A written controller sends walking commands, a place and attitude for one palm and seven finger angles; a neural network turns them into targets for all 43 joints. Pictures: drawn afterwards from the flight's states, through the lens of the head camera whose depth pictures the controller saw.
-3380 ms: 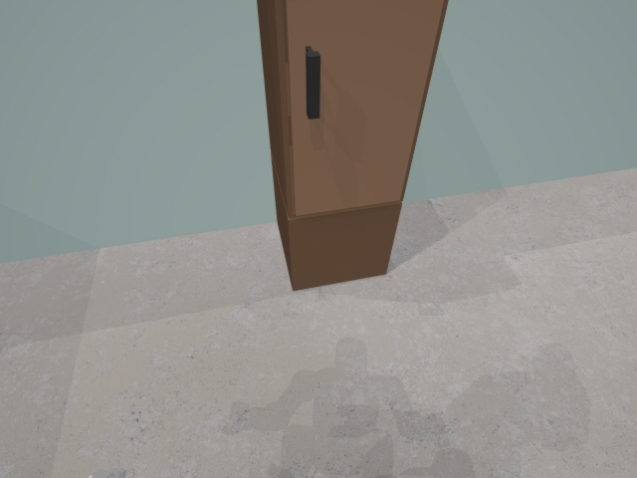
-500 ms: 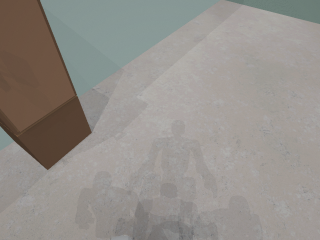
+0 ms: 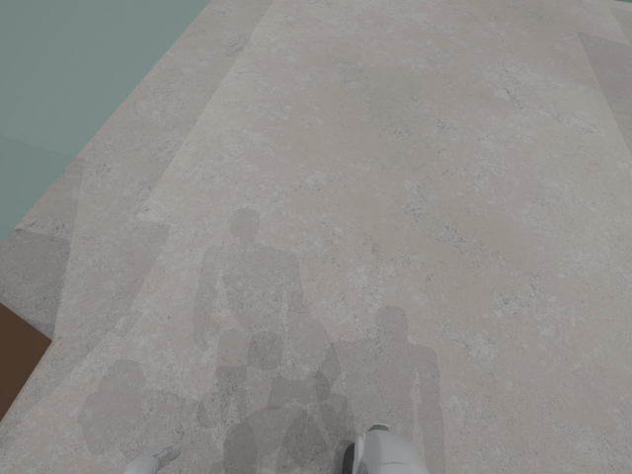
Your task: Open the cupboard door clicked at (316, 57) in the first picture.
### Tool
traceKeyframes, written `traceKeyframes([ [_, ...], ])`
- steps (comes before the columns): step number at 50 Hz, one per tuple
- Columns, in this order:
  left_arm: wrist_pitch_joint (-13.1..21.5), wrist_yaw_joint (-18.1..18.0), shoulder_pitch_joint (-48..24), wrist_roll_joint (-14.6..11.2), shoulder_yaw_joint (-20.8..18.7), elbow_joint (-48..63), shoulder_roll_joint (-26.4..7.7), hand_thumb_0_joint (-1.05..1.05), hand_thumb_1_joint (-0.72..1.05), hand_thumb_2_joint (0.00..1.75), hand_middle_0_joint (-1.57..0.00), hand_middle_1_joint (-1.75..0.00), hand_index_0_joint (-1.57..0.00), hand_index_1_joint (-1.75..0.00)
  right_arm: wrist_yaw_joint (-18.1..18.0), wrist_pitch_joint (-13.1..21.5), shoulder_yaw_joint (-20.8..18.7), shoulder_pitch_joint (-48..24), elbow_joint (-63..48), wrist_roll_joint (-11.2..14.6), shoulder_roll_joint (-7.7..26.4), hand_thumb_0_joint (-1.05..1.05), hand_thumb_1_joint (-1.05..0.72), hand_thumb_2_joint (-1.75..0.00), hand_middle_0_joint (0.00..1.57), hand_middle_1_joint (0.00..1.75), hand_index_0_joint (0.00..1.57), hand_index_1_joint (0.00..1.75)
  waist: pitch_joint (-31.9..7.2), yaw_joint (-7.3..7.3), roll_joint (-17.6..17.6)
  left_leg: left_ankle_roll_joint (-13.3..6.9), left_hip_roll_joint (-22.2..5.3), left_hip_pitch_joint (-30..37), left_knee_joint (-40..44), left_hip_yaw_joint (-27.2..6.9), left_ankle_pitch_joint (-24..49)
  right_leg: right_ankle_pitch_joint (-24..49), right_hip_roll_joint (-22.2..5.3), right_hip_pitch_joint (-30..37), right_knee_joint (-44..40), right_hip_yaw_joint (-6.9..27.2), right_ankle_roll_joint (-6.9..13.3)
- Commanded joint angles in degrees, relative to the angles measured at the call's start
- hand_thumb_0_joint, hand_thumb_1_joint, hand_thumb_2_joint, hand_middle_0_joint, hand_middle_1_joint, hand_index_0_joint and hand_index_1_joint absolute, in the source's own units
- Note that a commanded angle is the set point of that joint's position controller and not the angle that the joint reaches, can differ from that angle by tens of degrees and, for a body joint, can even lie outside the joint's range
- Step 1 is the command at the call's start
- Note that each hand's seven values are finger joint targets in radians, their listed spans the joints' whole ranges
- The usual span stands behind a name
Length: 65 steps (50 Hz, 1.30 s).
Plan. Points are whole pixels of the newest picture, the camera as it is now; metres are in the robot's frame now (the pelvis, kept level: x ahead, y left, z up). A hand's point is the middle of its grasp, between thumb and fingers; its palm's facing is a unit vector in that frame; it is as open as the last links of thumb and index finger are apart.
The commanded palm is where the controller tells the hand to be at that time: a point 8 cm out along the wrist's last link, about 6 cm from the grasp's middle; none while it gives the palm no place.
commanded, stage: walk to a spot facing it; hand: left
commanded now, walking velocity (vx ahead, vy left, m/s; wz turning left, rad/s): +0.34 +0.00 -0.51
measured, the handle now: out of the picture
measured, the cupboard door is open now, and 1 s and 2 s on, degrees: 0 0 0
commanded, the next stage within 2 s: turn to face it in 0.34 s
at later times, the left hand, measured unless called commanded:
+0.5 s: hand (196, 389) +0.26 +0.18 -0.18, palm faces -0.08 -0.98 -0.19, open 7.3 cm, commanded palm none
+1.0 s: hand (200, 297) +0.42 +0.20 -0.16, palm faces +0.03 -0.98 -0.18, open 7.4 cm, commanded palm none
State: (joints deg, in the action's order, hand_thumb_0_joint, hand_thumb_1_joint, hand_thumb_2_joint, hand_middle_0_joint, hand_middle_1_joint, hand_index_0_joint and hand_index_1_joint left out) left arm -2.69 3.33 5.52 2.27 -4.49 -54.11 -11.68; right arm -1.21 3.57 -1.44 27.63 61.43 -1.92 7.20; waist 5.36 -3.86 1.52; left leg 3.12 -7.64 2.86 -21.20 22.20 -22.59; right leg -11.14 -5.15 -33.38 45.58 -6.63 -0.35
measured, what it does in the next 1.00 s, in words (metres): walks ahead: right foot, then left foot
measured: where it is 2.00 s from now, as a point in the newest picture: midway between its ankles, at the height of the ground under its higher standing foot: (305, 433)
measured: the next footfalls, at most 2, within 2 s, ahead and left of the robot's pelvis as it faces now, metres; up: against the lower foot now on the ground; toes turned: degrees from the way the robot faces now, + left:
right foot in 0.08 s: +0.19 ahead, -0.12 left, +0.00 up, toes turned -11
left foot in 0.54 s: +0.38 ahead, +0.07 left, +0.00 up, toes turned -2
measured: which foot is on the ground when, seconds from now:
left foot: down 0.00-0.10, up 0.12-0.52, down 0.54-1.00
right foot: up 0.00-0.06, down 0.08-0.54, up 0.56-1.00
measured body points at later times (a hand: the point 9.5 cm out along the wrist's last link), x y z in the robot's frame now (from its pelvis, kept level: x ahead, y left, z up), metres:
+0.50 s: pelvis +0.22 -0.01 +0.00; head +0.24 +0.01 +0.45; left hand +0.27 +0.23 -0.16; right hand +0.32 -0.26 -0.12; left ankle +0.33 +0.09 -0.72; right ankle +0.15 -0.12 -0.74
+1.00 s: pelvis +0.30 +0.01 +0.01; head +0.33 +0.04 +0.46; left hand +0.41 +0.25 -0.15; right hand +0.28 -0.23 -0.13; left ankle +0.34 +0.08 -0.74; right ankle +0.30 -0.16 -0.67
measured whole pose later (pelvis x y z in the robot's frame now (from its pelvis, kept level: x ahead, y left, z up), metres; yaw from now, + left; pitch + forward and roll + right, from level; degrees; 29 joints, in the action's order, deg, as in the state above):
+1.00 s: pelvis +0.30 +0.01 +0.01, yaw +2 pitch +1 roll -2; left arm -2.5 -1.5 6.5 1.0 -4.4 -55.6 -11.4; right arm -0.9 -0.7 -3.2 18.8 59.4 -1.3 8.8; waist 1.9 -3.6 1.4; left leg -5.3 4.1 -16.3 -24.1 -2.0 -8.7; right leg -21.6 -3.1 -25.9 54.1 0.4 -5.1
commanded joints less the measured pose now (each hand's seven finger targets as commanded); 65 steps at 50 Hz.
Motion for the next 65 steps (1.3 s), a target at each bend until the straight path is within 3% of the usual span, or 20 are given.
traceKeyframes([
  [1,3.31,0.03,-2.47,-0.38,-0.34,4.73,-2.09,0.0,0.9,0.9,-0.2,-0.3,-0.2,-0.3,-0.25,0.74,-3.29,1.27,-2.39,0.11,12.16,0.0,-0.9,-0.9,0.2,0.3,0.2,0.3,-2.35,3.25,-10.14,-6.78,-14.07,2.23,-5.57,-2.89,52.48,-4.97,5.56,6.46,-8.03,-4.9,3.64],
  [3,4.78,-0.67,13.48,-0.07,-2.06,0.0,-7.26,0.0,0.9,0.9,-0.2,-0.3,-0.2,-0.3,0.37,0.56,-3.3,-1.39,-3.88,0.98,12.77,0.0,-0.9,-0.9,0.2,0.3,0.2,0.3,-12.5,11.26,-6.25,-2.89,-11.85,-9.93,-28.55,-1.56,50.16,1.98,6.46,34.53,-14.34,-3.85,5.92],
  [4,5.42,-1.57,20.55,-0.24,-3.69,-1.54,-14.37,0.0,0.9,0.9,-0.2,-0.3,-0.2,-0.3,1.04,0.55,-2.33,0.3,-5.66,1.95,8.69,0.0,-0.9,-0.9,0.2,0.3,0.2,0.3,-20.51,13.03,6.11,-0.16,-4.44,-30.72,-46.38,-3.49,5.91,2.82,-9.96,53.7,-16.87,19.26,11.46],
  [5,5.04,-2.2,23.93,-1.99,-4.24,-2.65,-18.87,0.0,0.9,0.9,-0.2,-0.3,-0.2,-0.3,0.47,0.58,-2.04,-5.05,-8.35,2.06,7.22,0.0,-0.9,-0.9,0.2,0.3,0.2,0.3,-22.11,13.22,9.08,0.56,0.93,-41.88,-61.27,-11.47,-13.43,15.12,-19.91,55.41,-23.13,38.42,16.18],
  [7,4.67,-2.93,15.35,-1.92,-3.46,-0.01,-14.91,0.0,0.9,0.9,-0.2,-0.3,-0.2,-0.3,0.1,0.44,-2.81,-9.25,-9.04,1.44,7.91,0.0,-0.9,-0.9,0.2,0.3,0.2,0.3,-12.72,9.78,4.77,-0.48,-2.93,-43.36,-64.24,-20.02,-2.66,3.91,-18.49,39.15,-28.11,34.21,15.37],
  [9,5.49,-3.33,8.32,-1.57,-1.4,1.11,-9.18,0.0,0.9,0.9,-0.2,-0.3,-0.2,-0.3,0.31,-0.75,-2.55,-9.22,-7.17,0.36,7.24,0.0,-0.9,-0.9,0.2,0.3,0.2,0.3,-5.39,5.0,-1.79,-0.41,-5.23,-37.37,-55.81,-20.43,3.58,6.09,-12.43,22.87,-29.78,21.69,11.75],
  [11,6.25,-3.58,6.43,-0.75,-1.07,0.81,-7.96,0.0,0.9,0.9,-0.2,-0.3,-0.2,-0.3,0.48,-1.74,-2.41,-4.97,-5.73,0.12,5.91,0.0,-0.9,-0.9,0.2,0.3,0.2,0.3,-6.48,1.81,1.02,0.11,-4.27,-32.99,-49.31,-19.43,4.25,9.83,-9.4,18.3,-29.94,15.81,10.92],
  [21,6.35,-3.38,11.87,-0.8,-0.82,-0.86,-8.38,0.0,0.9,0.9,-0.2,-0.3,-0.2,-0.3,1.95,-1.03,-2.12,-20.03,-11.56,0.57,6.52,0.0,-0.9,-0.9,0.2,0.3,0.2,0.3,-2.75,5.14,5.2,0.1,1.1,-29.86,-21.23,-17.0,9.27,11.12,-7.13,20.69,-28.68,17.02,10.45],
  [25,5.86,-4.11,12.09,-1.53,-0.09,-2.32,-6.84,0.0,0.9,0.9,-0.2,-0.3,-0.2,-0.3,1.27,-0.11,-1.69,-12.54,-7.44,0.5,8.37,0.0,-0.9,-0.9,0.2,0.3,0.2,0.3,-6.69,1.65,2.61,-1.64,3.73,-13.54,-6.28,-16.13,17.29,18.66,-3.16,23.32,-17.0,11.17,6.09],
  [26,5.75,-4.14,14.32,-1.64,0.3,-2.52,-5.01,0.0,0.9,0.9,-0.2,-0.3,-0.2,-0.3,1.0,0.38,-2.52,-6.68,-5.66,0.12,12.36,0.0,-0.9,-0.9,0.2,0.3,0.2,0.3,-10.96,0.41,-7.13,-4.49,-3.21,-2.75,-4.51,-24.65,28.88,10.04,0.83,17.18,-5.01,7.89,3.22],
  [27,5.67,-4.02,18.37,-2.08,1.05,-2.76,-2.22,0.0,0.9,0.9,-0.2,-0.3,-0.2,-0.3,0.87,-0.1,-3.24,-3.16,-4.91,-0.09,17.34,0.0,-0.9,-0.9,0.2,0.3,0.2,0.3,-14.3,0.77,-20.49,-11.2,-16.48,4.58,-1.64,-38.22,41.47,-19.58,6.16,7.64,9.22,1.14,0.31],
  [29,4.96,-4.71,14.2,-1.5,1.08,-3.42,-4.31,0.0,0.9,0.9,-0.2,-0.3,-0.2,-0.3,-0.21,-1.17,-2.11,-7.09,-5.01,0.69,14.25,0.0,-0.9,-0.9,0.2,0.3,0.2,0.3,-9.23,0.86,-15.02,-14.66,-16.29,-5.76,4.05,-41.9,33.24,-22.7,3.3,5.08,19.78,6.23,-0.25],
  [31,4.74,-4.04,11.32,-1.07,1.28,-3.94,-3.33,0.0,0.9,0.9,-0.2,-0.3,-0.2,-0.3,-0.33,-0.87,-0.99,-12.64,-5.48,0.77,10.14,0.0,-0.9,-0.9,0.2,0.3,0.2,0.3,-2.83,3.57,-7.79,-13.54,-11.23,-14.06,5.41,-36.53,33.73,-16.69,0.04,5.43,16.92,6.68,-1.39],
  [35,2.84,-4.34,12.86,-1.17,0.59,-4.33,-2.68,0.0,0.9,0.9,-0.2,-0.3,-0.2,-0.3,-0.36,-1.16,-1.76,-12.41,-5.07,1.28,10.84,0.0,-0.9,-0.9,0.2,0.3,0.2,0.3,-8.97,4.54,-9.18,-11.4,-6.24,-11.94,4.96,-30.72,36.89,-10.41,0.68,7.87,15.27,5.6,-3.25],
  [48,1.3,-4.83,0.58,-1.45,-0.89,2.84,-3.25,0.0,0.9,0.9,-0.2,-0.3,-0.2,-0.3,-0.31,-3.31,-4.61,-7.61,-5.66,0.53,13.27,0.0,-0.9,-0.9,0.2,0.3,0.2,0.3,-8.05,1.66,-9.39,-13.59,-4.91,-10.68,3.78,-43.07,26.23,-11.48,1.84,3.14,8.13,7.73,-4.95],
  [56,1.59,-5.4,3.37,-2.17,-0.74,5.19,-4.21,0.0,0.9,0.9,-0.2,-0.3,-0.2,-0.3,0.29,-4.63,-6.0,-10.8,-8.41,0.4,15.02,0.0,-0.9,-0.9,0.2,0.3,0.2,0.3,-8.96,3.11,-9.59,-12.38,-1.88,-17.78,1.07,-48.78,24.68,-10.56,5.76,17.12,-9.31,8.0,-2.72],
  [58,2.15,-5.78,7.45,-2.17,-1.12,4.67,-5.88,0.0,0.9,0.9,-0.2,-0.3,-0.2,-0.3,0.74,-4.88,-6.11,-12.51,-9.63,0.97,13.89,0.0,-0.9,-0.9,0.2,0.3,0.2,0.3,-9.83,5.1,-6.93,-8.22,1.75,-25.22,-2.7,-45.97,17.47,-2.01,3.65,29.19,-24.6,8.3,-1.88],
  [60,2.65,-6.09,7.07,-0.85,-2.13,6.44,-13.71,0.0,0.9,0.9,-0.2,-0.3,-0.2,-0.3,1.08,-4.71,-5.52,-11.36,-12.15,1.05,9.26,0.0,-0.9,-0.9,0.2,0.3,0.2,0.3,-8.17,4.93,15.52,-0.46,13.67,-41.89,-25.9,-26.19,-8.57,-3.94,-22.1,34.34,-33.62,30.31,7.8],
  [61,2.41,-6.14,4.85,-1.34,-1.86,7.46,-12.86,0.0,0.9,0.9,-0.2,-0.3,-0.2,-0.3,1.1,-5.22,-6.05,-12.93,-12.38,0.31,11.66,0.0,-0.9,-0.9,0.2,0.3,0.2,0.3,-6.97,4.33,9.35,-0.84,10.47,-38.32,-36.08,-27.13,-8.98,-0.53,-23.35,26.12,-32.73,27.09,10.24],
  [65,3.48,-5.54,1.01,-1.2,-0.28,7.83,-8.03,0.0,0.9,0.9,-0.2,-0.3,-0.2,-0.3,2.47,-6.69,-5.55,-13.08,-10.89,0.48,10.62,0.0,-0.9,-0.9,0.2,0.3,0.2,0.3,-1.96,1.22,7.75,0.83,6.78,-37.38,-48.52,-23.64,1.01,13.42,-12.55,21.39,-27.41,10.23,6.71],
])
